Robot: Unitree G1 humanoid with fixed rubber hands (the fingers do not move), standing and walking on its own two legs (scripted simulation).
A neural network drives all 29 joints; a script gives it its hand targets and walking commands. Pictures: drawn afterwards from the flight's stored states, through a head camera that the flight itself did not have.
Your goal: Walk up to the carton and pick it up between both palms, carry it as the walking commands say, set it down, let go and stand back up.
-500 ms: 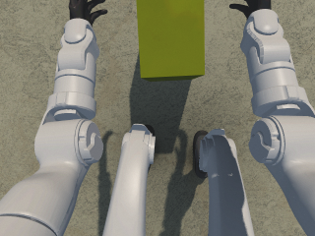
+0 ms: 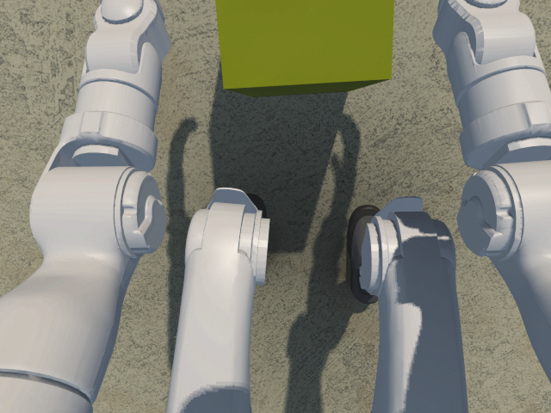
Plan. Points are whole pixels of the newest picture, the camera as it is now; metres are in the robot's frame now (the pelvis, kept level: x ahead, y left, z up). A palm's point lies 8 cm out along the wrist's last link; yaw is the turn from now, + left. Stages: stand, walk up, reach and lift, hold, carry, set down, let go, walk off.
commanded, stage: reach and lift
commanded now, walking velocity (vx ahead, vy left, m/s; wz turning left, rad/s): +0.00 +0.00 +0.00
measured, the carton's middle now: out of the picture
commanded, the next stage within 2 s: none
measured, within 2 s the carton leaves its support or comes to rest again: leaves its support in 1.72 s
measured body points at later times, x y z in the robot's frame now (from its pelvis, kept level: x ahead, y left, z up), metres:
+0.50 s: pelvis -0.01 +0.00 -0.04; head +0.37 +0.01 +0.20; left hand +0.55 +0.21 -0.22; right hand +0.57 -0.12 -0.22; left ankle +0.10 +0.12 -0.38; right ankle +0.10 -0.13 -0.38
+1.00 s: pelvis -0.01 +0.00 -0.03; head +0.37 +0.02 +0.19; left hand +0.55 +0.18 -0.22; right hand +0.57 -0.09 -0.22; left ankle +0.10 +0.12 -0.38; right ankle +0.10 -0.13 -0.38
